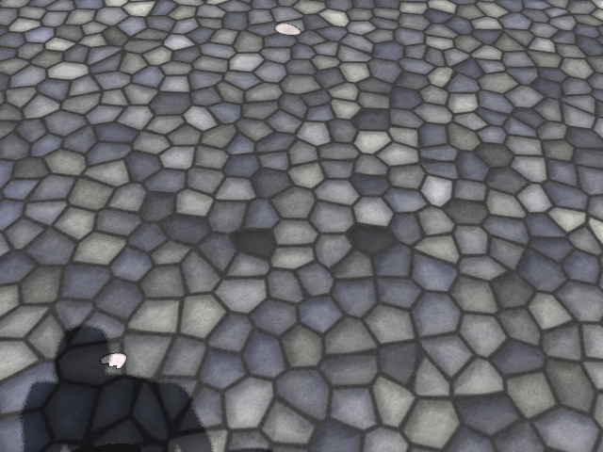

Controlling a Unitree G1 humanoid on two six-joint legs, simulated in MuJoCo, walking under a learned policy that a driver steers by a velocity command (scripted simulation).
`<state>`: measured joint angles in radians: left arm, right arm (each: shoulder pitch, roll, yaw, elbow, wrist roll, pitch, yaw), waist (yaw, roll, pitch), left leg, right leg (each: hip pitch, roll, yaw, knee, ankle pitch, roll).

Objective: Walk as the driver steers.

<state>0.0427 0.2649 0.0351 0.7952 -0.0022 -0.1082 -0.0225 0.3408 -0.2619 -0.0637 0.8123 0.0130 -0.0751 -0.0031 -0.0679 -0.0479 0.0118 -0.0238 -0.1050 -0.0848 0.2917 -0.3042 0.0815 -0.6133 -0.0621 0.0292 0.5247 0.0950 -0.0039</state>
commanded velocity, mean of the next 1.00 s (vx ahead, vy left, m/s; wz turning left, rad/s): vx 0.50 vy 0.00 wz -0.14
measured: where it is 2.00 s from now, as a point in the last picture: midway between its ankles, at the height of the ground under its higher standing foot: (363, 214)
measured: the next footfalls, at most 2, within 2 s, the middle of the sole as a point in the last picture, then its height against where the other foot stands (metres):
right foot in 0.08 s outside the picture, level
left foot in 0.62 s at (232, 430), level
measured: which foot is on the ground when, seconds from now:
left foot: down 0.00-0.10, up 0.12-0.60, down 0.62-1.00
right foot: up 0.00-0.06, down 0.08-0.64, up 0.66-1.00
